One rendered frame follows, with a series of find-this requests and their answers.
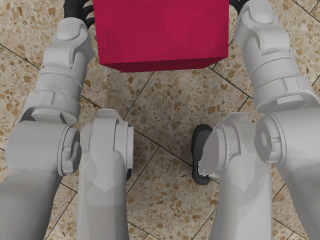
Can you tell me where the left robot upper arm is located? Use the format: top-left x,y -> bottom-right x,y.
0,120 -> 82,240

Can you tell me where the robot left hand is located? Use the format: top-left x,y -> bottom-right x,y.
63,0 -> 95,29

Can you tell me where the robot left forearm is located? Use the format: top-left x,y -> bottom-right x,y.
4,17 -> 95,169

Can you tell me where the robot left thigh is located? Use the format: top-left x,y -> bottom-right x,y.
75,118 -> 134,240

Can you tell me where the robot right forearm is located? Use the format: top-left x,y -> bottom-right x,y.
233,0 -> 320,114

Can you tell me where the robot right hand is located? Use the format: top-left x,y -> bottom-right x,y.
229,0 -> 250,16

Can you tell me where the carton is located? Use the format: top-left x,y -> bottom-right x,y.
93,0 -> 229,73

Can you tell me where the right robot upper arm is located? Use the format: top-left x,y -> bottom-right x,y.
254,106 -> 320,240

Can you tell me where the right robot shin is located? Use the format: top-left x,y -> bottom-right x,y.
198,112 -> 249,179

